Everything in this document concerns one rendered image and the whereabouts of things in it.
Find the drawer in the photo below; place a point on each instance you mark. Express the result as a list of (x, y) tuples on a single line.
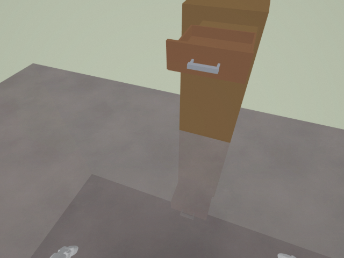
[(233, 49)]

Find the left robot hand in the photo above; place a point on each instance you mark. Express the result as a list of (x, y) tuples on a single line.
[(65, 252)]

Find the cabinet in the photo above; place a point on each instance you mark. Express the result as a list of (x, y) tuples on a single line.
[(209, 106)]

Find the handle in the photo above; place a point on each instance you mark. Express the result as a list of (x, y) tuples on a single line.
[(203, 67)]

